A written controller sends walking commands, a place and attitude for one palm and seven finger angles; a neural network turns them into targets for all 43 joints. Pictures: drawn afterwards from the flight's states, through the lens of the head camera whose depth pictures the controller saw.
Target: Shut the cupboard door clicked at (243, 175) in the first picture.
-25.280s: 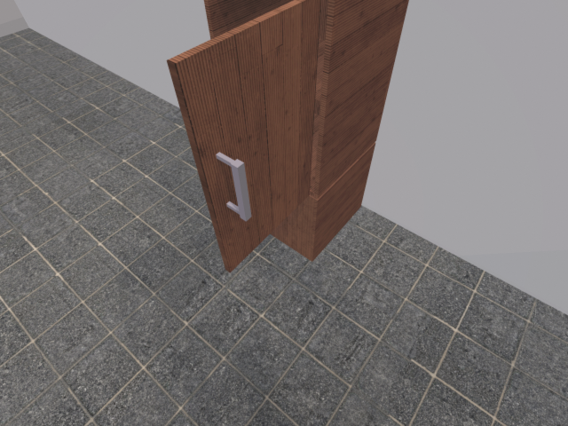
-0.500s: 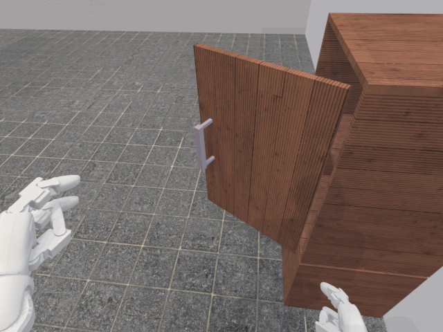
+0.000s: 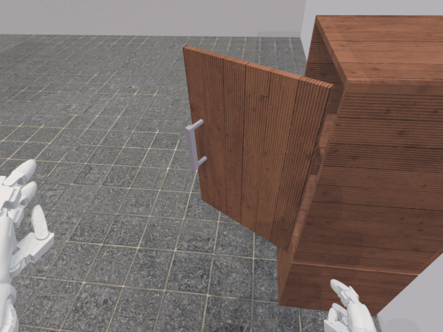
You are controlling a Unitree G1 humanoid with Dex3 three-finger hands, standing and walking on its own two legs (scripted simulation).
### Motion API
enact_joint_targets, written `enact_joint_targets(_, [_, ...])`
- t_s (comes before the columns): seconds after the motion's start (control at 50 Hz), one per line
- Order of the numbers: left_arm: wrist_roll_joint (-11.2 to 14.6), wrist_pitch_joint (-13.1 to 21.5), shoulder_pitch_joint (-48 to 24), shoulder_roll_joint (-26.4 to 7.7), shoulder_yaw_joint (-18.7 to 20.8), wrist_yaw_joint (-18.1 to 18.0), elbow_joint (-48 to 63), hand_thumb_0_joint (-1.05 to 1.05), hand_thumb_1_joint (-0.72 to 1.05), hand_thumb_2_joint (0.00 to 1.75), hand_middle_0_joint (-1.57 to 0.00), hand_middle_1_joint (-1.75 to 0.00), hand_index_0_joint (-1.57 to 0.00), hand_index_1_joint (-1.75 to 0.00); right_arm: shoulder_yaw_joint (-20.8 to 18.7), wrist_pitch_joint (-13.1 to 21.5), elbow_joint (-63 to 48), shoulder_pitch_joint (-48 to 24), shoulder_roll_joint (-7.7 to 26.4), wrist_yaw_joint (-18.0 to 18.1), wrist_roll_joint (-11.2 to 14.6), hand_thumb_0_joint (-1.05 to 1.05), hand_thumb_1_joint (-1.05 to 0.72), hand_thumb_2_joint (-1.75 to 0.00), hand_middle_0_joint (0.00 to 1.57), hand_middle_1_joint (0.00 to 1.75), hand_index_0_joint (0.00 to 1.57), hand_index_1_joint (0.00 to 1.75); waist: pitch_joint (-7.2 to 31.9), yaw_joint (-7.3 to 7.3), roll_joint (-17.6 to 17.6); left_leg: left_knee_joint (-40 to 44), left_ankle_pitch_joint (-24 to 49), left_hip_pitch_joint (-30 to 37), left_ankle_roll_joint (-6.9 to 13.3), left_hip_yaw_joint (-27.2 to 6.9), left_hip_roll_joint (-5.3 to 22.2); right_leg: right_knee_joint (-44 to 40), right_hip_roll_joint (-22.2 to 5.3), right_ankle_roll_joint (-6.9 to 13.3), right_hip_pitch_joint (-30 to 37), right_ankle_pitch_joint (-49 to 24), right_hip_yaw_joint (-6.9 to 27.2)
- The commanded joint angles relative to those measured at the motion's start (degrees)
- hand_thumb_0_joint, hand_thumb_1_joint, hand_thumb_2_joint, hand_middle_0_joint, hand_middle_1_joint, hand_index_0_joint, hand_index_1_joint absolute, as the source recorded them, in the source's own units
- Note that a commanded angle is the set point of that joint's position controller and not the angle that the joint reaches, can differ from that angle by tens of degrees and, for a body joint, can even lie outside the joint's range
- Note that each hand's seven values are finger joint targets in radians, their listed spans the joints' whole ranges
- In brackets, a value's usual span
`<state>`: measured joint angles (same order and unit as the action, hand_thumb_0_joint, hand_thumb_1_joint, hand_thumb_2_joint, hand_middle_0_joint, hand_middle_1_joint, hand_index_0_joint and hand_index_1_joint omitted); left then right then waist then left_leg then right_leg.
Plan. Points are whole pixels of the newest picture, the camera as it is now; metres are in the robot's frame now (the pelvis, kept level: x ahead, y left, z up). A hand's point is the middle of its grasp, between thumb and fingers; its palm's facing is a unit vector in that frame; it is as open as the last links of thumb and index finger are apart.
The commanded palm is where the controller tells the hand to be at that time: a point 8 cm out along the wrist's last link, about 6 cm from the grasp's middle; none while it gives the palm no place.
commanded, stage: step back with the hand held close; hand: left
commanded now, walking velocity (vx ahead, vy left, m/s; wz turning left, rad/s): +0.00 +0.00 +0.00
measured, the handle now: (196, 145) +0.63 +0.15 -0.03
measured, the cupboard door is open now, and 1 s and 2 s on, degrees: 59 59 59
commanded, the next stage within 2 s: stop stepping back and stand still in 1.38 s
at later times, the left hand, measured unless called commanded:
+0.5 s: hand (43, 242) +0.19 +0.27 +0.15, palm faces +0.36 -0.79 -0.49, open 7.4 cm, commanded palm +0.12 +0.31 +0.17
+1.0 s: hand out of the picture +0.10 +0.28 +0.16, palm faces +0.48 -0.76 -0.44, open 7.4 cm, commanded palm +0.03 +0.32 +0.17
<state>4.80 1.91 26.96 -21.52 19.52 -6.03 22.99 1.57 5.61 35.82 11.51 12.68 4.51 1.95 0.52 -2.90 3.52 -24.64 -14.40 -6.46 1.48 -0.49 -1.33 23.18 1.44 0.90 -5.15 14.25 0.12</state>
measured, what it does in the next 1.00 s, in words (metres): shifts its weight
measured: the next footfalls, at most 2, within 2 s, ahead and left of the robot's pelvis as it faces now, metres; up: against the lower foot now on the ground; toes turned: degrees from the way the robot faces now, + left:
right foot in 1.40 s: -0.30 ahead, -0.12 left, +0.00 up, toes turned +2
left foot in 1.78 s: -0.12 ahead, +0.13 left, +0.00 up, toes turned +1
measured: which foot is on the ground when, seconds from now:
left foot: down 0.00-1.00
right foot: down 0.00-1.00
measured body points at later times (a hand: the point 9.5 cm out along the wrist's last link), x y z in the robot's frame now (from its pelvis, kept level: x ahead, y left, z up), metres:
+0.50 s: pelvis -0.02 +0.01 -0.01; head -0.01 +0.01 +0.44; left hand +0.16 +0.31 +0.18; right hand +0.16 -0.24 -0.09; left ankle -0.01 +0.10 -0.74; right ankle -0.01 -0.11 -0.74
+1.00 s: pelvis -0.10 +0.01 -0.02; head -0.10 +0.02 +0.43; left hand +0.06 +0.32 +0.18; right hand +0.06 -0.23 -0.10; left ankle -0.01 +0.11 -0.74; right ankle -0.02 -0.11 -0.74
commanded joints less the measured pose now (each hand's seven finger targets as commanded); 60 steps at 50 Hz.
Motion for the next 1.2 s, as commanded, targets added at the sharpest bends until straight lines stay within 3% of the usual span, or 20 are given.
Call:
enact_joint_targets(0.0, [0.15, 3.36, -3.8, -10.31, 6.97, -0.63, 9.5, 0.0, 0.9, 0.9, -0.2, -0.3, -0.2, -0.3, -2.13, 2.74, -9.03, -8.35, 5.91, 0.43, -0.28, 0.0, -0.9, -0.9, 0.2, 0.3, 0.2, 0.3, 0.0, -0.52, -0.35, 4.19, 8.89, -1.44, 0.27, 0.46, 1.86, -4.95, -1.19, -0.28, -2.16, -6.73, -0.42])
enact_joint_targets(0.04, [0.16, 3.73, -4.23, -10.14, 6.58, -0.6, 10.77, 0.0, 0.9, 0.9, -0.2, -0.3, -0.2, -0.3, -2.22, 2.66, -9.31, -8.13, 5.85, 0.42, -0.31, 0.0, -0.9, -0.9, 0.2, 0.3, 0.2, 0.3, 1.52, -0.38, -0.08, 4.05, 8.93, -0.74, 0.44, 0.64, 1.87, -4.42, -1.48, -0.39, -1.74, -6.79, -0.35])
enact_joint_targets(0.06, [-0.02, 6.64, -10.3, -15.89, 12.42, -1.26, 15.08, 0.0, 0.9, 0.9, -0.2, -0.3, -0.2, -0.3, -2.89, 1.3, -11.02, -7.92, 7.89, 0.15, -0.2, 0.0, -0.9, -0.9, 0.2, 0.3, 0.2, 0.3, 0.73, 1.83, 1.01, 1.01, 4.81, -4.85, 1.64, -1.2, 2.57, -6.97, -5.13, 0.05, -5.09, -7.83, 5.88])
enact_joint_targets(0.08, [0.08, 7.4, -4.48, -12.63, 10.08, -1.2, 10.06, 0.0, 0.9, 0.9, -0.2, -0.3, -0.2, -0.3, -2.87, 0.54, -9.94, -7.71, 7.11, 0.23, -0.35, 0.0, -0.9, -0.9, 0.2, 0.3, 0.2, 0.3, 2.26, 2.08, -1.45, -1.0, 4.51, -4.17, 1.61, -1.58, 2.31, -7.41, -7.19, 0.68, -6.38, -7.31, 7.05])
enact_joint_targets(0.14, [-0.2, 8.9, -1.38, -11.18, 8.36, -1.18, 9.58, 0.0, 0.9, 0.9, -0.2, -0.3, -0.2, -0.3, -3.35, -1.0, -9.91, -7.48, 6.81, 0.0, -0.58, 0.0, -0.9, -0.9, 0.2, 0.3, 0.2, 0.3, 4.3, 2.38, -3.41, -3.03, 6.4, -4.81, 1.2, -1.59, 2.41, -6.24, -9.15, 1.3, -7.24, -10.41, 7.8])
enact_joint_targets(0.26, [0.04, 9.96, 1.89, -13.52, 10.81, -1.71, 11.27, 0.0, 0.9, 0.9, -0.2, -0.3, -0.2, -0.3, -4.48, -3.67, -11.29, -7.36, 7.49, 0.77, -0.41, 0.0, -0.9, -0.9, 0.2, 0.3, 0.2, 0.3, 10.97, 2.56, -3.14, -2.5, 22.11, -4.58, 0.84, -1.76, 4.4, 2.31, -7.02, -0.33, -2.58, -27.06, 3.44])
enact_joint_targets(0.36, [0.06, 9.46, 2.93, -14.21, 11.25, -1.97, 12.41, 0.0, 0.9, 0.9, -0.2, -0.3, -0.2, -0.3, -4.65, -5.5, -12.75, -7.21, 7.55, 1.28, -0.21, 0.0, -0.9, -0.9, 0.2, 0.3, 0.2, 0.3, 11.56, 2.61, -3.44, -2.18, 26.09, -6.76, 0.79, -2.4, 5.61, 5.15, -5.86, -0.94, -2.0, -28.74, 2.76])
enact_joint_targets(0.54, [-0.56, 10.65, 4.27, -14.72, 12.13, -2.91, 15.76, 0.0, 0.9, 0.9, -0.2, -0.3, -0.2, -0.3, -4.37, -5.47, -13.93, -6.69, 8.08, 1.32, -0.6, 0.0, -0.9, -0.9, 0.2, 0.3, 0.2, 0.3, 8.48, 2.7, 0.89, 2.01, 7.48, -19.3, 2.08, -5.36, 7.02, 5.84, -4.26, -1.02, -0.28, -14.72, 4.0])
enact_joint_targets(0.6, [-1.43, 11.75, 3.19, -15.94, 13.9, -3.16, 16.9, 0.0, 0.9, 0.9, -0.2, -0.3, -0.2, -0.3, -4.49, -4.47, -14.02, -6.58, 8.83, 1.57, -0.99, 0.0, -0.9, -0.9, 0.2, 0.3, 0.2, 0.3, 7.14, 2.59, 4.38, 5.9, -4.19, -27.32, 3.46, -7.57, 8.32, 8.27, -2.26, -1.69, 3.99, -10.88, 3.06])
enact_joint_targets(0.68, [-2.35, 12.83, 0.89, -13.68, 12.63, -3.18, 15.97, 0.0, 0.9, 0.9, -0.2, -0.3, -0.2, -0.3, -4.49, -3.28, -13.95, -5.32, 9.05, 1.49, -1.1, 0.0, -0.9, -0.9, 0.2, 0.3, 0.2, 0.3, 4.36, 3.05, 5.32, 8.65, -19.11, -36.65, 4.84, -9.51, 9.54, 11.74, -0.96, -1.76, 6.95, -6.95, 3.31])
enact_joint_targets(0.82, [-4.07, 14.08, -3.48, -12.39, 11.98, -3.14, 15.47, 0.0, 0.9, 0.9, -0.2, -0.3, -0.2, -0.3, -4.73, -1.03, -13.05, -4.32, 9.44, 1.2, -1.72, 0.0, -0.9, -0.9, 0.2, 0.3, 0.2, 0.3, 2.65, 3.01, 4.76, 9.04, -27.88, -43.78, 6.07, -11.52, 11.21, 16.66, 0.52, -1.98, 8.79, -3.37, 3.59])
enact_joint_targets(0.88, [-4.24, 14.42, -3.26, -12.75, 12.37, -3.27, 15.25, 0.0, 0.9, 0.9, -0.2, -0.3, -0.2, -0.3, -5.17, -0.86, -12.81, -3.77, 9.18, 0.66, -1.55, 0.0, -0.9, -0.9, 0.2, 0.3, 0.2, 0.3, 2.72, 3.16, -0.62, 0.86, -27.21, -41.94, 4.87, -7.71, 7.82, 11.33, -2.76, -0.31, 3.16, 1.69, 9.74])
enact_joint_targets(0.94, [-3.71, 15.0, -3.45, -14.06, 12.37, -3.82, 17.31, 0.0, 0.9, 0.9, -0.2, -0.3, -0.2, -0.3, -4.84, -0.96, -11.95, -3.24, 7.42, -0.32, -1.99, 0.0, -0.9, -0.9, 0.2, 0.3, 0.2, 0.3, 1.85, 3.57, -7.9, -11.55, -18.27, -30.03, 1.09, -3.92, 3.34, -1.77, -11.84, 4.31, -13.02, 13.35, 19.86])
enact_joint_targets(0.98, [-3.04, 14.9, -1.97, -14.75, 12.35, -4.58, 16.7, 0.0, 0.9, 0.9, -0.2, -0.3, -0.2, -0.3, -4.55, -1.45, -10.46, -2.89, 6.2, -0.87, -2.19, 0.0, -0.9, -0.9, 0.2, 0.3, 0.2, 0.3, 3.62, 3.89, -12.28, -18.27, -11.0, -20.45, -0.68, -1.17, 1.6, -7.02, -16.31, 6.35, -20.37, 14.55, 19.96])
enact_joint_targets(1.0, [-2.97, 15.06, -2.0, -15.57, 13.1, -5.02, 17.91, 0.0, 0.9, 0.9, -0.2, -0.3, -0.2, -0.3, -4.83, -1.57, -10.16, -2.83, 6.48, -0.99, -2.12, 0.0, -0.9, -0.9, 0.2, 0.3, 0.2, 0.3, 5.01, 4.2, -10.75, -18.12, -9.01, -17.79, -0.78, -1.15, 1.66, -6.53, -16.5, 6.58, -20.92, 11.3, 18.55])
enact_joint_targets(1.04, [-2.65, 15.4, 0.4, -15.72, 13.59, -5.33, 18.73, 0.0, 0.9, 0.9, -0.2, -0.3, -0.2, -0.3, -4.37, -1.83, -10.24, -3.14, 6.17, -0.74, -1.76, 0.0, -0.9, -0.9, 0.2, 0.3, 0.2, 0.3, 6.62, 4.52, -8.34, -11.16, -8.27, -16.24, 0.25, -2.78, 2.95, -2.59, -13.01, 4.02, -20.34, 8.61, 12.59])
enact_joint_targets(1.08, [-2.49, 16.03, 1.47, -16.32, 14.92, -5.54, 20.09, 0.0, 0.9, 0.9, -0.2, -0.3, -0.2, -0.3, -4.54, -1.7, -10.96, -3.83, 7.2, 0.0, -1.58, 0.0, -0.9, -0.9, 0.2, 0.3, 0.2, 0.3, 5.9, 4.46, -0.67, -1.92, -15.19, -20.98, 2.32, -7.38, 6.56, 4.01, -6.28, 0.82, -17.99, 10.57, 6.82])
enact_joint_targets(1.12, [-3.47, 16.71, 2.28, -15.16, 16.73, -5.45, 19.06, 0.0, 0.9, 0.9, -0.2, -0.3, -0.2, -0.3, -4.71, -0.33, -11.37, -5.65, 8.38, 0.89, -1.76, 0.0, -0.9, -0.9, 0.2, 0.3, 0.2, 0.3, 5.56, 3.35, 13.5, 14.56, -32.45, -40.98, 6.79, -18.38, 17.29, 25.19, 2.57, -1.98, 0.12, 4.53, 0.74])
enact_joint_targets(1.14, [-3.8, 16.61, 0.77, -15.76, 17.49, -5.11, 19.21, 0.0, 0.9, 0.9, -0.2, -0.3, -0.2, -0.3, -5.03, 0.22, -11.13, -6.03, 8.22, 0.97, -2.16, 0.0, -0.9, -0.9, 0.2, 0.3, 0.2, 0.3, 6.16, 2.95, 16.07, 18.29, -33.75, -46.52, 8.16, -20.73, 20.98, 34.7, 4.37, -2.56, 5.15, 4.23, 0.05])
enact_joint_targets(1.18, [-3.14, 17.09, -0.69, -16.37, 18.21, -4.52, 20.6, 0.0, 0.9, 0.9, -0.2, -0.3, -0.2, -0.3, -6.1, 1.44, -9.69, -4.8, 7.66, 0.59, -2.43, 0.0, -0.9, -0.9, 0.2, 0.3, 0.2, 0.3, 8.35, 3.02, 10.21, 15.03, -24.55, -38.14, 7.34, -17.45, 20.75, 37.28, 4.26, -2.21, -0.03, 8.84, 1.22])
